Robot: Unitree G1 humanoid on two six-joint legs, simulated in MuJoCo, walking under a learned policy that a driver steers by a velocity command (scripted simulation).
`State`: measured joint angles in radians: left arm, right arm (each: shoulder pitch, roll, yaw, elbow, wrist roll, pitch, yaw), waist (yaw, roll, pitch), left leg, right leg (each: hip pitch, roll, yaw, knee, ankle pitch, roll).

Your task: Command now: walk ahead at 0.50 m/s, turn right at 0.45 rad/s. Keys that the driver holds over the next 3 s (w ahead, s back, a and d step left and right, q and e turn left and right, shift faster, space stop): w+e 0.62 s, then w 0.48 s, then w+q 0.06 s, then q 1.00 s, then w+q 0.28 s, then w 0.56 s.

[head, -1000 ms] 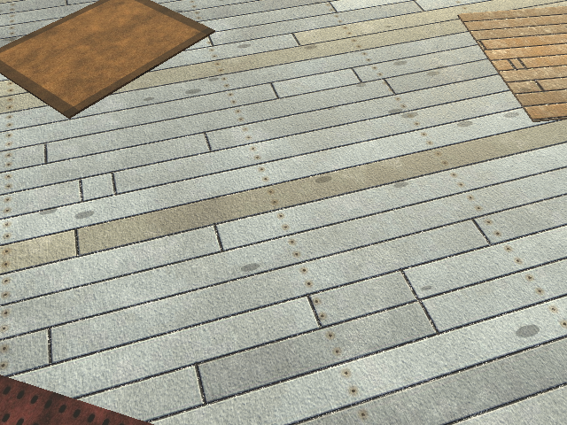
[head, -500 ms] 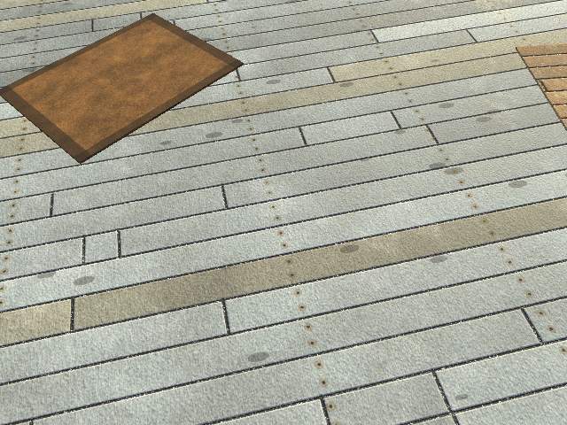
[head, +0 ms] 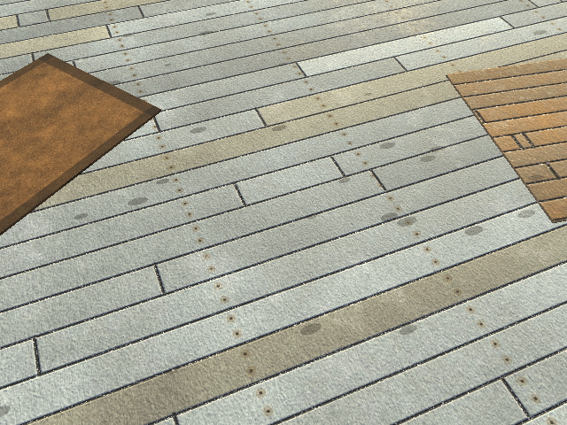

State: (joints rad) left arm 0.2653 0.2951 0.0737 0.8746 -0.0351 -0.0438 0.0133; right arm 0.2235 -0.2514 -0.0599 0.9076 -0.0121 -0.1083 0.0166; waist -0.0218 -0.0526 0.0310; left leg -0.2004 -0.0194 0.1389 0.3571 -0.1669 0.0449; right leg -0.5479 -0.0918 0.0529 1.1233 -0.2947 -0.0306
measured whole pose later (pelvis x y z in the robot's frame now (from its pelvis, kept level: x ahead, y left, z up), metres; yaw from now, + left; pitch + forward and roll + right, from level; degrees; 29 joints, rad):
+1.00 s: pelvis +0.56 -0.12 +0.00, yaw -27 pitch +1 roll +1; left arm 0.30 0.28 0.06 0.76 -0.01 -0.06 0.01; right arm 0.23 -0.27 -0.06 0.84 0.00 -0.10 0.03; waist -0.01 -0.04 0.02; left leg -0.28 -0.05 0.02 0.42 -0.16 0.05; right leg -0.47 -0.02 0.06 1.14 -0.35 -0.04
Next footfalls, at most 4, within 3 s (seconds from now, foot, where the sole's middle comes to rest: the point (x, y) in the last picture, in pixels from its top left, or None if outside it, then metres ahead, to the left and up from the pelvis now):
0.34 right None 0.33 -0.16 -0.78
0.84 left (309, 353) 0.67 -0.07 -0.78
1.32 right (432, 301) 0.81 -0.41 -0.78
1.74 left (335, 288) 0.85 -0.15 -0.78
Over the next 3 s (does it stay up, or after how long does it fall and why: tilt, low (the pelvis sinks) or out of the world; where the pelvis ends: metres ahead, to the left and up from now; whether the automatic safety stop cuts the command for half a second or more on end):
stays up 1.02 -0.10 0.00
